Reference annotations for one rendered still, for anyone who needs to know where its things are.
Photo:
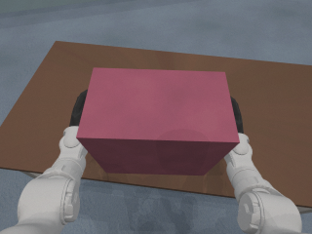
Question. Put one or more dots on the table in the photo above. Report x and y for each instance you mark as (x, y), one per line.
(274, 98)

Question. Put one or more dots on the robot left hand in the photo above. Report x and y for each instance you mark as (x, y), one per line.
(77, 110)

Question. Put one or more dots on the carton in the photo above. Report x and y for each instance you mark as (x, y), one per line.
(157, 121)

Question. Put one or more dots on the robot left upper arm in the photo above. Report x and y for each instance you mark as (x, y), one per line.
(46, 206)

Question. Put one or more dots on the robot right upper arm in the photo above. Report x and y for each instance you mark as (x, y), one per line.
(263, 213)

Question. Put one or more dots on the left robot forearm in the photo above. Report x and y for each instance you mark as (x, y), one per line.
(71, 162)

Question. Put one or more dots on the right robot forearm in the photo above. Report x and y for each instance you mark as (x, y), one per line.
(242, 173)

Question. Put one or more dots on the robot right hand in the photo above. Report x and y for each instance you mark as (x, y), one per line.
(237, 115)

